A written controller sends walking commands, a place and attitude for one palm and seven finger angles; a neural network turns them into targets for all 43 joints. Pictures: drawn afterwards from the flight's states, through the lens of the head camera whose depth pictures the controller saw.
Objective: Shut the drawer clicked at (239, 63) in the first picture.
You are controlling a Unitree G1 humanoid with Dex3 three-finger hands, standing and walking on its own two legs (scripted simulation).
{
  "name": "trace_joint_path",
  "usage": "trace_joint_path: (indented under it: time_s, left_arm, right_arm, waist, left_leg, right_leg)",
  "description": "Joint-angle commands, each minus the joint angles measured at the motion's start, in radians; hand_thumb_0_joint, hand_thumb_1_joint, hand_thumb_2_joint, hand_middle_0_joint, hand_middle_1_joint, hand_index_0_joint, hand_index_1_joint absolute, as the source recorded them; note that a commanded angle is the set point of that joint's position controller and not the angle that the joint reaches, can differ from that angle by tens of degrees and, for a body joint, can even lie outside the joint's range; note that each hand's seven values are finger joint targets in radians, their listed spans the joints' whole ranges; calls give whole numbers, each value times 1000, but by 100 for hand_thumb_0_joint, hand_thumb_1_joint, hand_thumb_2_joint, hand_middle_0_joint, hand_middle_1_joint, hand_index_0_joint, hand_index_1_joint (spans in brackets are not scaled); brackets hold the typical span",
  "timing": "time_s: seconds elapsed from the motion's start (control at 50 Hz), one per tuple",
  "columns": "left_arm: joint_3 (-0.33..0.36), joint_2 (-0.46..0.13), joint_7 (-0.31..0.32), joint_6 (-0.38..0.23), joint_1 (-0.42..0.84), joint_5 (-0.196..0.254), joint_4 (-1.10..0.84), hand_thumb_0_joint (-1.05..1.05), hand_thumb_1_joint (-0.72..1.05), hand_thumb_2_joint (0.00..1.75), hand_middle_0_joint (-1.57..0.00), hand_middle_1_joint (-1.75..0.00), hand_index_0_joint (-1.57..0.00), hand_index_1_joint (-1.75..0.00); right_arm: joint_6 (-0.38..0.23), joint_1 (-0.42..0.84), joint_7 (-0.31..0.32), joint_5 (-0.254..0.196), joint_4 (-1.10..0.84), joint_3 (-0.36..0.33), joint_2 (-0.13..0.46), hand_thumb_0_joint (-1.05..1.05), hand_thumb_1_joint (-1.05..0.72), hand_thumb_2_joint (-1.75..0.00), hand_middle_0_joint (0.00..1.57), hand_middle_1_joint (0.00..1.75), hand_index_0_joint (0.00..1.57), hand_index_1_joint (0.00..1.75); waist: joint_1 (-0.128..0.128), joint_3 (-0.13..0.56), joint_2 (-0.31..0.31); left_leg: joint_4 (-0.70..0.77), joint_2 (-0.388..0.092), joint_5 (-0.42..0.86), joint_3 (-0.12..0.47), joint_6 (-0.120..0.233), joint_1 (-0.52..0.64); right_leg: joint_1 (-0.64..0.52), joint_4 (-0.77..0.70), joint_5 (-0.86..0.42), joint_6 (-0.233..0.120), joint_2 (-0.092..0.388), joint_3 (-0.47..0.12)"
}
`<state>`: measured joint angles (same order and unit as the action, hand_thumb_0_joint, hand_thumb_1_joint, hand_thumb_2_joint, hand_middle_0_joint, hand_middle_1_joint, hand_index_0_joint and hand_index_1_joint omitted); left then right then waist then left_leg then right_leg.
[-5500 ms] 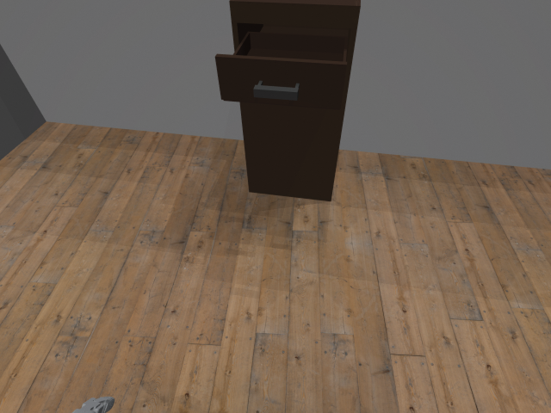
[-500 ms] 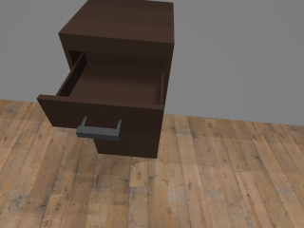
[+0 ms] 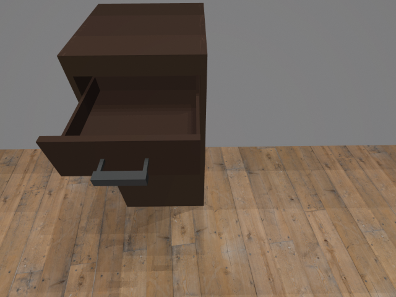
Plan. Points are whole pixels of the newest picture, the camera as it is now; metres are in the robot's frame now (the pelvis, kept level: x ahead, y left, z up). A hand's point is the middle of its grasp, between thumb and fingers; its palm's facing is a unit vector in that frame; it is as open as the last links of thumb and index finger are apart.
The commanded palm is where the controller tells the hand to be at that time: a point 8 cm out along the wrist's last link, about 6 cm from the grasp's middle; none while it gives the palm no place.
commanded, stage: look again from close up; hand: left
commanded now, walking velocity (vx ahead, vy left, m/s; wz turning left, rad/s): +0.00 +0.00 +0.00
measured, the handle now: (122, 170) +0.40 +0.21 +0.00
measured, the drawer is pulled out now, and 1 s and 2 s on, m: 0.28 0.28 0.28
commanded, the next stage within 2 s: shuffle to correct the standing spot in 0.34 s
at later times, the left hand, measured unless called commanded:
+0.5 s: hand out of the picture -0.02 +0.17 -0.17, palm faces +0.00 -0.98 -0.20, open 7.4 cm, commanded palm none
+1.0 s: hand out of the picture +0.03 +0.16 -0.18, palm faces +0.06 -0.98 -0.19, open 7.4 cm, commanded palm none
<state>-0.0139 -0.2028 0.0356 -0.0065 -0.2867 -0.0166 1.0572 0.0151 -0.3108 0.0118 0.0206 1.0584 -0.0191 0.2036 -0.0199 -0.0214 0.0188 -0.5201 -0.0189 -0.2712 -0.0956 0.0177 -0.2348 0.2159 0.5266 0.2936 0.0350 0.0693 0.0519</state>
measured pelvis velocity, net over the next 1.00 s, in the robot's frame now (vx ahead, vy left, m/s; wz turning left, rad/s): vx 0.06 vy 0.00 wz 0.00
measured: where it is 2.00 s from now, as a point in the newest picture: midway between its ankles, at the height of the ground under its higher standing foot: outside the picture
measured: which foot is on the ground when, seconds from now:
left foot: down 0.00-1.00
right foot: down 0.00-1.00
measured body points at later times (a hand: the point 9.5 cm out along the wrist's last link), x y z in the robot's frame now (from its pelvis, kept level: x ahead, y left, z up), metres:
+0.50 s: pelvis -0.02 +0.00 +0.00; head -0.01 -0.01 +0.45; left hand -0.02 +0.22 -0.15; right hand -0.01 -0.23 -0.16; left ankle +0.01 +0.11 -0.74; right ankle -0.01 -0.14 -0.74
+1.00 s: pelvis +0.06 +0.00 -0.01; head +0.08 -0.02 +0.44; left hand +0.03 +0.22 -0.16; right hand +0.02 -0.21 -0.17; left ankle +0.01 +0.10 -0.73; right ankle -0.01 -0.14 -0.74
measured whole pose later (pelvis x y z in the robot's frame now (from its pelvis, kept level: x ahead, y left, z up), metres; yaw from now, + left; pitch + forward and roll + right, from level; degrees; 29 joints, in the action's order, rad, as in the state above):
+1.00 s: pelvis +0.06 +0.00 -0.01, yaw +0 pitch +0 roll +0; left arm 0.03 -0.11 0.02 -0.04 -0.36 -0.02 1.09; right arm -0.02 -0.35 0.01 0.01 1.14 -0.01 0.14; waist 0.00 -0.03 0.03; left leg -0.60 -0.02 -0.40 -0.10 0.01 -0.21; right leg 0.17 0.58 0.41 0.03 0.06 0.04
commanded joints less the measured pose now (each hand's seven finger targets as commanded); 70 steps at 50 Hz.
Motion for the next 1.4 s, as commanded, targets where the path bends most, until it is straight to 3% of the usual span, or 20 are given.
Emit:
trace_joint_path:
  time_s: [0.0,0.2,0.42,0.54,0.72,0.82,0.9,0.98,1.02,1.04,1.06,1.08,1.1,1.16,1.24,1.26,1.28,1.3,1.32,1.38]
  left_arm:
    - [22,-105,10,-15,-37,4,-54,0,90,90,-20,-30,-20,-30]
    - [23,-94,10,-5,-37,2,-49,0,90,90,-20,-30,-20,-30]
    - [29,-73,6,-10,-51,0,-30,0,90,90,-20,-30,-20,-30]
    - [40,-69,-4,-2,-73,-10,-21,0,90,90,-20,-30,-20,-30]
    - [51,-18,-19,-14,-124,-9,-12,0,90,90,-20,-30,-20,-30]
    - [54,-5,-19,-28,-148,-6,0,0,90,90,-20,-30,-20,-30]
    - [68,-31,-10,-33,-203,-4,29,0,90,90,-20,-30,-20,-30]
    - [84,-70,-1,-31,-256,-5,57,0,90,90,-20,-30,-20,-30]
    - [81,-54,0,-26,-189,-5,41,0,90,90,-20,-30,-20,-30]
    - [74,-31,-4,-26,-135,-3,19,0,90,90,-20,-30,-20,-30]
    - [61,16,-5,-32,-57,2,-22,0,90,90,-20,-30,-20,-30]
    - [50,19,2,-36,32,2,-62,0,90,90,-20,-30,-20,-30]
    - [63,2,8,-27,82,0,-69,0,90,90,-20,-30,-20,-30]
    - [63,44,-6,-11,69,5,-77,0,90,90,-20,-30,-20,-30]
    - [64,9,-11,-1,-175,5,3,0,90,90,-20,-30,-20,-30]
    - [72,-51,-4,-9,-218,-2,8,0,90,90,-20,-30,-20,-30]
    - [86,-118,4,-18,-212,-6,-4,0,90,90,-20,-30,-20,-30]
    - [87,-157,3,-16,-179,3,-16,0,90,90,-20,-30,-20,-30]
    - [81,-125,9,-16,-117,5,-34,0,90,90,-20,-30,-20,-30]
    - [76,-95,22,-1,14,-3,-85,0,90,90,-20,-30,-20,-30]
  right_arm:
    - [-34,-1,6,-3,-57,-6,92,0,-90,-90,20,30,20,30]
    - [-15,24,1,-7,-25,-3,76,0,-90,-90,20,30,20,30]
    - [-15,29,1,-8,-1,-5,63,0,-90,-90,20,30,20,30]
    - [-1,-5,-1,2,16,-11,67,0,-90,-90,20,30,20,30]
    - [-24,-69,5,0,27,-16,65,0,-90,-90,20,30,20,30]
    - [-47,-89,10,-6,34,-12,54,0,-90,-90,20,30,20,30]
    - [-61,-66,14,-7,33,-2,23,0,-90,-90,20,30,20,30]
    - [-62,-11,11,-8,8,-3,0,0,-90,-90,20,30,20,30]
    - [-65,-69,14,-8,31,-5,4,0,-90,-90,20,30,20,30]
    - [-70,-178,20,-2,75,-15,41,0,-90,-90,20,30,20,30]
    - [-69,-313,31,8,122,-31,105,0,-90,-90,20,30,20,30]
    - [-59,-406,41,10,153,-27,112,0,-90,-90,20,30,20,30]
    - [-48,-383,46,17,151,-11,88,0,-90,-90,20,30,20,30]
    - [-50,-130,48,14,47,0,67,0,-90,-90,20,30,20,30]
    - [-41,19,43,-14,-1,-17,98,0,-90,-90,20,30,20,30]
    - [-35,-10,39,-19,-2,-25,81,0,-90,-90,20,30,20,30]
    - [-24,-75,35,-22,-1,-31,53,0,-90,-90,20,30,20,30]
    - [-2,-111,39,-31,-3,-41,26,0,-90,-90,20,30,20,30]
    - [16,-56,41,-25,-9,-37,3,0,-90,-90,20,30,20,30]
    - [40,-19,25,-16,-8,-43,1,0,-90,-90,20,30,20,30]
  waist:
    - [15,12,-41]
    - [14,-90,-57]
    - [10,-52,-16]
    - [8,-100,-17]
    - [12,-129,29]
    - [18,-82,1]
    - [40,-43,-112]
    - [54,-45,-219]
    - [-5,-44,-127]
    - [-56,-4,15]
    - [-103,12,232]
    - [-136,-34,287]
    - [-121,-84,212]
    - [-15,-152,119]
    - [103,-43,84]
    - [105,7,-5]
    - [77,83,-178]
    - [51,130,-227]
    - [46,49,-204]
    - [21,-9,-203]
  left_leg:
    - [69,-88,220,86,8,19]
    - [120,-77,47,81,2,6]
    - [150,-81,21,80,-2,33]
    - [176,-72,-269,96,7,-23]
    - [210,-113,-291,149,45,-37]
    - [156,-116,-90,129,57,-1]
    - [-10,-48,152,13,32,-61]
    - [-124,2,-13,-58,10,-158]
    - [8,-12,102,-48,19,18]
    - [43,-82,379,31,48,232]
    - [53,-244,790,213,113,430]
    - [64,-343,1219,287,173,530]
    - [50,-345,1244,245,187,448]
    - [137,-273,918,132,124,159]
    - [-4,-164,718,24,45,56]
    - [-111,-111,504,11,15,32]
    - [-289,0,105,-11,-17,-35]
    - [-460,39,-355,32,-26,-32]
    - [-518,13,-390,105,-21,-55]
    - [-576,-11,-307,112,-32,-110]
  right_leg:
    - [7,-66,-211,-50,45,-59]
    - [71,-132,-64,-44,42,-79]
    - [65,-165,-43,-43,40,-85]
    - [130,-198,303,-50,28,-88]
    - [121,-89,189,-68,2,-35]
    - [52,-35,-4,-79,12,-30]
    - [-106,-41,-261,-105,72,-93]
    - [-213,-68,-482,-159,158,-177]
    - [-103,36,-548,-136,111,-93]
    - [42,210,-495,-92,36,2]
    - [292,427,-150,-47,-42,99]
    - [495,581,332,-36,-67,55]
    - [516,632,347,-47,-29,-6]
    - [328,422,192,-39,32,-6]
    - [-67,17,-314,-36,-23,70]
    - [-136,-10,-578,-59,36,-11]
    - [-210,-15,-982,-156,192,-219]
    - [-181,-97,-1084,-269,343,-298]
    - [-86,-126,-1012,-290,327,-285]
    - [1,-154,-763,-258,270,-211]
